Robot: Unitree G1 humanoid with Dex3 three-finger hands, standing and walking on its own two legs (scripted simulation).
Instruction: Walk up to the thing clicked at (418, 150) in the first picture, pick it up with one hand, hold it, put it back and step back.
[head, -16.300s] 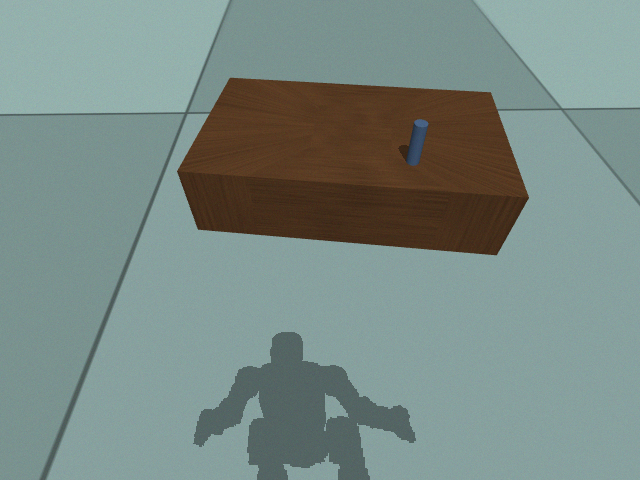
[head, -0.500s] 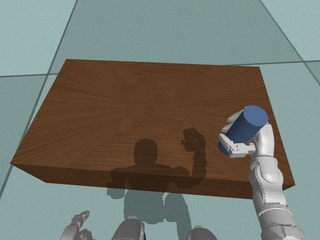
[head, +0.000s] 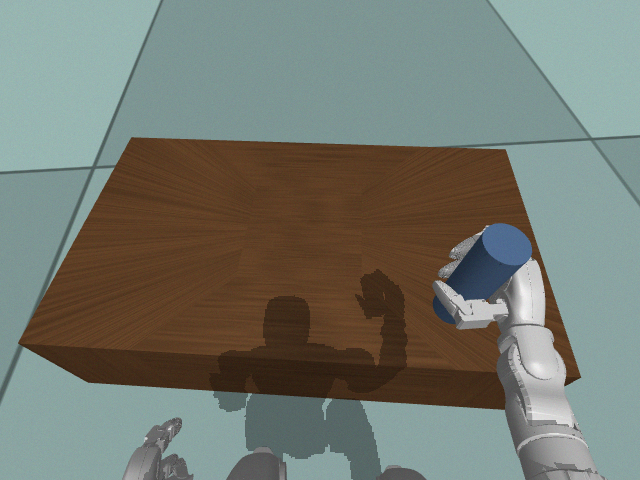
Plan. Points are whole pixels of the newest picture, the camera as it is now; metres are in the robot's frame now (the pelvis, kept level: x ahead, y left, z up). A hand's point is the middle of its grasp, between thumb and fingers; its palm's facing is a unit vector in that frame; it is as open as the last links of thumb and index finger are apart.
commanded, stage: hold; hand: right
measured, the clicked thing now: (474, 280) +0.33 -0.17 +0.06
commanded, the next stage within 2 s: none
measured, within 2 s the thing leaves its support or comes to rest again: neither
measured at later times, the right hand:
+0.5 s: hand (472, 280) +0.33 -0.17 +0.06, palm faces +0.09 +1.00 -0.01, open 7.4 cm
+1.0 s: hand (469, 277) +0.33 -0.16 +0.06, palm faces +0.08 +1.00 +0.00, open 7.4 cm
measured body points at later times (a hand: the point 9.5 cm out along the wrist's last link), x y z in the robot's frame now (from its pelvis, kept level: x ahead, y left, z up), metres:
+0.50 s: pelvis +0.00 +0.00 +0.01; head +0.04 -0.01 +0.46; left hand +0.14 +0.24 -0.10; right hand +0.32 -0.22 +0.07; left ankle +0.05 +0.14 -0.70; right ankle -0.02 -0.13 -0.70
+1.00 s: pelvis +0.00 +0.00 +0.01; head +0.05 -0.01 +0.46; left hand +0.13 +0.24 -0.10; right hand +0.32 -0.22 +0.07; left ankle +0.05 +0.14 -0.70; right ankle -0.02 -0.13 -0.70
